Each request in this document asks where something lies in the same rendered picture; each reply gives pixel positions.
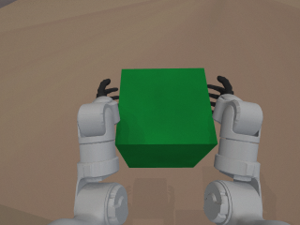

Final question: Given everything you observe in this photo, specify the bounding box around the right robot forearm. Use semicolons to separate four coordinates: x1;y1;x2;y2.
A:
212;94;263;207

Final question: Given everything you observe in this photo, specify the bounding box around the robot left upper arm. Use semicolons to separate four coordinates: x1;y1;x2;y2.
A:
47;182;128;225

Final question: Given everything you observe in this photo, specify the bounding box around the robot right upper arm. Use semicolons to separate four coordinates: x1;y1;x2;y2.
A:
203;180;291;225

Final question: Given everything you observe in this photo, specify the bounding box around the left robot forearm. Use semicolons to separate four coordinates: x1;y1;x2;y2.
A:
74;96;120;215

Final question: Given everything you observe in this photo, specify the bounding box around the left robot hand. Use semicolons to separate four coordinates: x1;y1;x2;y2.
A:
96;79;119;106

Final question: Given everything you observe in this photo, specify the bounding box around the carton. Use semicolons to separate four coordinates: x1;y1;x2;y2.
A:
115;67;218;168

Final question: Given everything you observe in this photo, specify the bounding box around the right robot hand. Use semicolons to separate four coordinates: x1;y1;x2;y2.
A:
207;76;234;114

